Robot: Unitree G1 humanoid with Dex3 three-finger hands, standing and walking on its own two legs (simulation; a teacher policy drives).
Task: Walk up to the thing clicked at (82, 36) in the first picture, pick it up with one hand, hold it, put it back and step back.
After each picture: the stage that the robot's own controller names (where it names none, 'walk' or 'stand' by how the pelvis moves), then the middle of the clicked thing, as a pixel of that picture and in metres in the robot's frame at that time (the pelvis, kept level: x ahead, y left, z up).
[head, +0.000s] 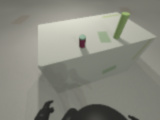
stand; (82, 41) +0.66 +0.11 +0.02
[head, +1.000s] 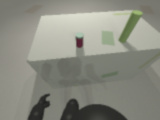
walk; (79, 40) +0.59 +0.13 +0.05
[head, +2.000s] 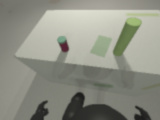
stand; (63, 44) +0.49 +0.27 +0.05
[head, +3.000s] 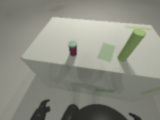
stand; (73, 49) +0.51 +0.17 +0.04
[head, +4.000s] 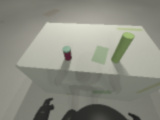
stand; (67, 53) +0.49 +0.21 +0.02
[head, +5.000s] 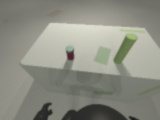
stand; (70, 53) +0.50 +0.19 +0.02
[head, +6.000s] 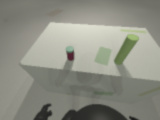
stand; (70, 53) +0.49 +0.19 +0.02
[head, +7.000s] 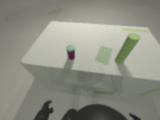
rise first; (71, 52) +0.50 +0.19 +0.02
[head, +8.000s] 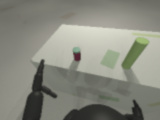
rise first; (77, 54) +0.50 +0.17 +0.02
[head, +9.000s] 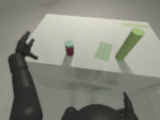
go down; (69, 48) +0.51 +0.16 +0.03
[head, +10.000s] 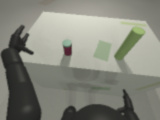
go down; (67, 48) +0.51 +0.16 +0.04
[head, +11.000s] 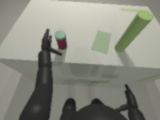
close in; (61, 41) +0.50 +0.18 +0.08
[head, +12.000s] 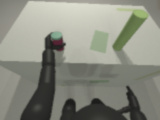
lift; (58, 42) +0.50 +0.18 +0.09
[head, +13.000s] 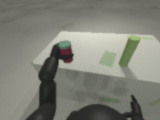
lift; (66, 52) +0.32 +0.17 +0.24
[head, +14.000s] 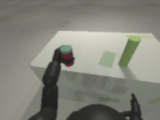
hold; (67, 56) +0.33 +0.16 +0.20
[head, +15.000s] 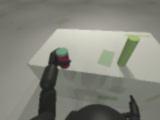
hold; (63, 58) +0.32 +0.18 +0.18
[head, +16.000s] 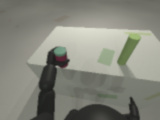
hold; (61, 57) +0.32 +0.19 +0.18
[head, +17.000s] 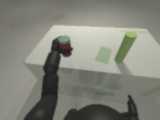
crouch; (65, 46) +0.39 +0.17 +0.20
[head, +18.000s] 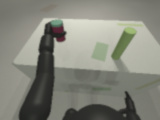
lower; (59, 31) +0.50 +0.19 +0.22
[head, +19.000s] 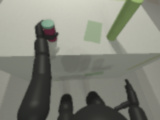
lower; (50, 31) +0.55 +0.18 +0.11
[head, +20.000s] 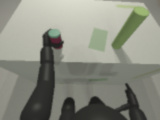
lower; (56, 39) +0.51 +0.19 +0.09
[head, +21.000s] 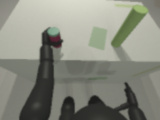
lower; (55, 38) +0.52 +0.19 +0.09
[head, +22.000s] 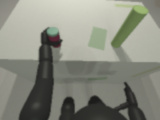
lower; (54, 38) +0.52 +0.19 +0.09
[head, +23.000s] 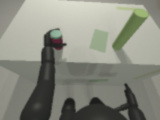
open; (57, 40) +0.51 +0.18 +0.09
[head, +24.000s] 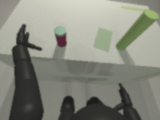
sink last; (61, 37) +0.51 +0.17 +0.09
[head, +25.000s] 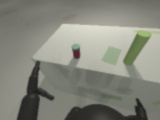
sink last; (76, 51) +0.51 +0.18 +0.05
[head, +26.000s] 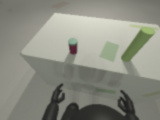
stand; (73, 46) +0.51 +0.17 +0.06
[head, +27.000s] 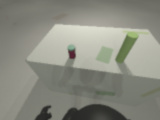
stand; (71, 52) +0.53 +0.19 +0.03
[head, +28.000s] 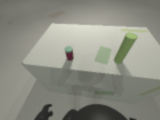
stand; (69, 53) +0.50 +0.20 +0.02
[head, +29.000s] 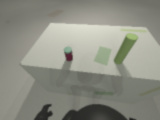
stand; (68, 54) +0.49 +0.21 +0.02
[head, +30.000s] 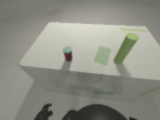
stand; (68, 54) +0.48 +0.21 +0.02
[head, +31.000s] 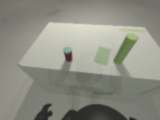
stand; (68, 54) +0.48 +0.21 +0.02
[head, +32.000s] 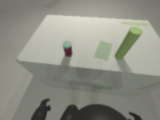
walk; (67, 49) +0.49 +0.21 +0.02
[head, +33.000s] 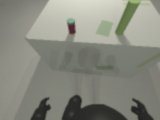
walk; (71, 26) +0.69 +0.23 +0.04
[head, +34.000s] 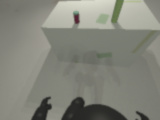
walk; (76, 17) +0.97 +0.24 +0.03
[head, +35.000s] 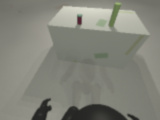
stand; (79, 19) +1.11 +0.21 +0.03
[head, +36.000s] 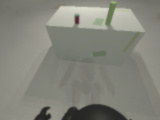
stand; (76, 18) +1.13 +0.23 +0.02
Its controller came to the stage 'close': yes
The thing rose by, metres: 0.21
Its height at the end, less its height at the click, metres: +0.00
